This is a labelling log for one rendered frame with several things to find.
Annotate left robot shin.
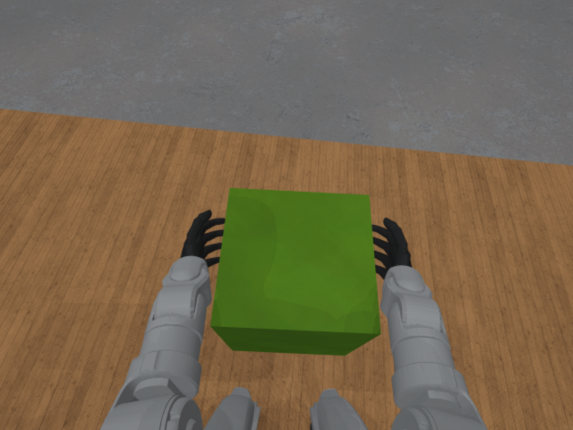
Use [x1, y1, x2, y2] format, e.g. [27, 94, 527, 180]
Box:
[231, 387, 252, 399]

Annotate left robot thigh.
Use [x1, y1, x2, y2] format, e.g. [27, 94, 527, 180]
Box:
[204, 394, 261, 430]

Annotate robot left upper arm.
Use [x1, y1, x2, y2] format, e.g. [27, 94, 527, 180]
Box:
[101, 394, 203, 430]

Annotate robot right upper arm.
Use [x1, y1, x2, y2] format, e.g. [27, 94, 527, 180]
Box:
[391, 405, 486, 430]

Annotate right robot hand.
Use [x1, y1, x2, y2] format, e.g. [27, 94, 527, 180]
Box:
[372, 218, 412, 279]

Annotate robot left forearm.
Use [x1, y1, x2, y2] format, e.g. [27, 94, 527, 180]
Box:
[100, 256, 212, 430]

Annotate robot right forearm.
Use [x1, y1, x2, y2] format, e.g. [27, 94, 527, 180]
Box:
[381, 265, 488, 430]

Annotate carton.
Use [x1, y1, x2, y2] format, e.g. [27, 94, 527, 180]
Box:
[210, 188, 381, 356]

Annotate left robot hand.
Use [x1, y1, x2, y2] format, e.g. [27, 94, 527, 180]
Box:
[181, 210, 225, 268]

